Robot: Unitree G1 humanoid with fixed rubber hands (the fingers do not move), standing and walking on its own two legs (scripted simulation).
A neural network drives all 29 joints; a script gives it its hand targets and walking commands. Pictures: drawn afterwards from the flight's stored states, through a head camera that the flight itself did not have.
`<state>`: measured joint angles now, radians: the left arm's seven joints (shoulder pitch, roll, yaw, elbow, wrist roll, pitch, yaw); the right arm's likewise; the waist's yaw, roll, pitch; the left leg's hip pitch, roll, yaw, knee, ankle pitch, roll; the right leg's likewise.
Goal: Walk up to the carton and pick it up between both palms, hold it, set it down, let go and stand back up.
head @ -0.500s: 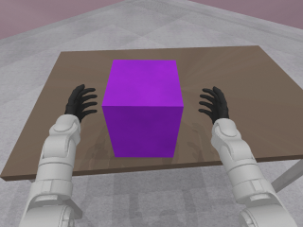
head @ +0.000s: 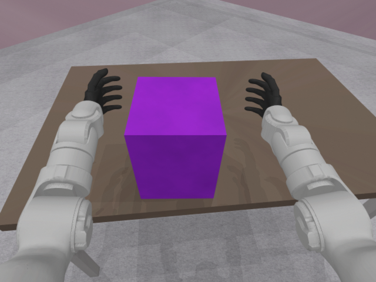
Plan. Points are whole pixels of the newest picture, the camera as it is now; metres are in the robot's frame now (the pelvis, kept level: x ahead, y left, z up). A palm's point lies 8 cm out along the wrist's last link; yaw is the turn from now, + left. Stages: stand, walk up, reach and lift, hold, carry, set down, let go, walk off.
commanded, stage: reach and lift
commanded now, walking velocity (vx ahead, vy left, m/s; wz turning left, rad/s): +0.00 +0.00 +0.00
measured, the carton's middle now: (177, 139) +0.47 +0.02 +0.03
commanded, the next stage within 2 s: none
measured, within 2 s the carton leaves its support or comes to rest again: neither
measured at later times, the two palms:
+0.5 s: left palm (94, 72) +0.48 +0.18 +0.23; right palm (276, 77) +0.46 -0.19 +0.23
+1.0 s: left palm (103, 112) +0.48 +0.19 +0.13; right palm (252, 113) +0.46 -0.16 +0.13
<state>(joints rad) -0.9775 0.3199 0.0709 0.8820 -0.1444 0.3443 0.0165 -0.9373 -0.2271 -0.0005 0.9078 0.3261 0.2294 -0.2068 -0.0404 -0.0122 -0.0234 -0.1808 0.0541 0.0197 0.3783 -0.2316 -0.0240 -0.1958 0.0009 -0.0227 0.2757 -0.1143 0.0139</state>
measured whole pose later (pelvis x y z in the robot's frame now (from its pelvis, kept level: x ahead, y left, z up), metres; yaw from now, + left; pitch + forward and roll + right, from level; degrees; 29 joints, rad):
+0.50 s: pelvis +0.00 -0.01 +0.00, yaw +1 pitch +11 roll -1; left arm -1.39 0.43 -0.13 1.43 -0.34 0.17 0.02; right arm -1.30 -0.25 0.00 1.25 0.35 0.23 -0.17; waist -0.10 -0.01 -0.16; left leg -0.38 0.05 0.00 0.38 -0.20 -0.04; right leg -0.39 0.00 -0.04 0.30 -0.10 0.00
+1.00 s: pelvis +0.00 -0.01 -0.01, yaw +2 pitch +17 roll -1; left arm -1.25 0.34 -0.06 1.56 -0.27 -0.14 0.00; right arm -1.13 -0.14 -0.08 1.29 0.21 -0.01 -0.16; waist -0.08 -0.02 -0.20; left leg -0.51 0.05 -0.02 0.43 -0.21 -0.04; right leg -0.53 0.00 -0.06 0.36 -0.13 0.00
